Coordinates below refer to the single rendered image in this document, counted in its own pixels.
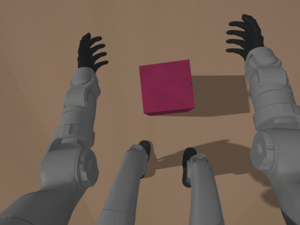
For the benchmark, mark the right robot upper arm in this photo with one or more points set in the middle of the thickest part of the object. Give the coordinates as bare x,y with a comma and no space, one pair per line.
276,152

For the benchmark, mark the robot right foot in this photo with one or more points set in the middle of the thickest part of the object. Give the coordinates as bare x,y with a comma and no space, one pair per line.
188,153

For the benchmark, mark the left robot upper arm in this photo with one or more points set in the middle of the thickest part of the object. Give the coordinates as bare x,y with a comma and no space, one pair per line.
65,176

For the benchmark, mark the robot left hand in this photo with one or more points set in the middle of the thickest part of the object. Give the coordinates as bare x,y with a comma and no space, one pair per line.
85,58

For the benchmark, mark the robot left foot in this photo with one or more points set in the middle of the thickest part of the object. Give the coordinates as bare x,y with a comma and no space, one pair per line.
146,146

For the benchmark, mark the robot right forearm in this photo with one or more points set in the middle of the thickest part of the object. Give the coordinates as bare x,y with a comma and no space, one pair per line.
271,92

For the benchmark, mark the robot left forearm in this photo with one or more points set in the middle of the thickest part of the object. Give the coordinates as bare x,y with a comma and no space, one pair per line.
78,114

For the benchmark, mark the robot foot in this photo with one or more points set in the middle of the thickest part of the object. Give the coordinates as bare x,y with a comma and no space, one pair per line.
146,146
188,153

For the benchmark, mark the carton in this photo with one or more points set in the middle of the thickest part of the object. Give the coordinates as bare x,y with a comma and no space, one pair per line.
167,88

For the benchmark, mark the robot right hand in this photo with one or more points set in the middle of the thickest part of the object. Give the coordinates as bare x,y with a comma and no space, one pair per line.
251,35

